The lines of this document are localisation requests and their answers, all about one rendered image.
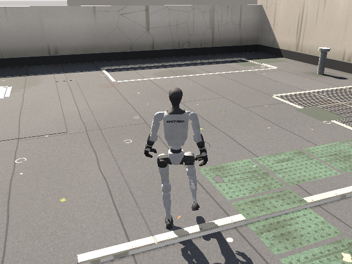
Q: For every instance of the right robot hand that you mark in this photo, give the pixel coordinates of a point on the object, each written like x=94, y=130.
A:
x=199, y=158

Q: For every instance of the robot right upper arm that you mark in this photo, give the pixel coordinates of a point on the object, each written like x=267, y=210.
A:
x=195, y=126

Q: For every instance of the robot right forearm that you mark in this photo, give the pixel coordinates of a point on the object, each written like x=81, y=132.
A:
x=201, y=146

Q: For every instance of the left robot shin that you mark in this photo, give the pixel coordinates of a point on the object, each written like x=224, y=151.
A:
x=167, y=203

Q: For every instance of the right robot thigh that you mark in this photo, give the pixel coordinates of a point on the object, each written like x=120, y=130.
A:
x=189, y=160

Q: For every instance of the robot left upper arm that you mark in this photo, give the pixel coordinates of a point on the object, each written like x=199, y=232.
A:
x=155, y=125

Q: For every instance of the robot left forearm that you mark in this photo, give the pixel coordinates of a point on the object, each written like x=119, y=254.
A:
x=149, y=144

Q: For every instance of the left robot hand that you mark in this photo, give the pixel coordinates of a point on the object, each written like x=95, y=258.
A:
x=147, y=152

